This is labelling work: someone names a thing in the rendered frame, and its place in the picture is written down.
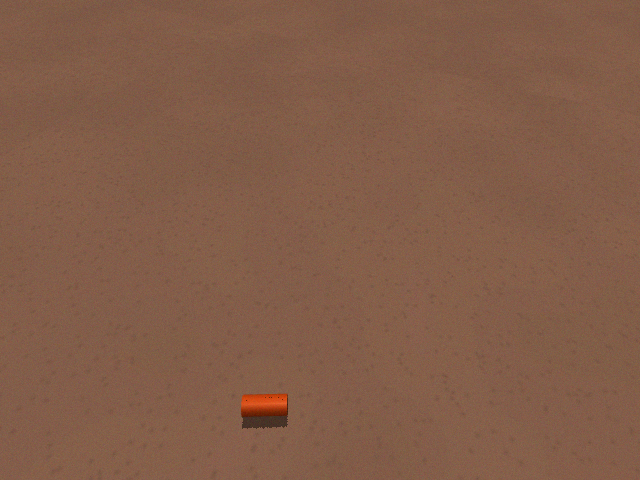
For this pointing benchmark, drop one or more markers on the can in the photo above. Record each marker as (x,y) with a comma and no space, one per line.
(255,405)

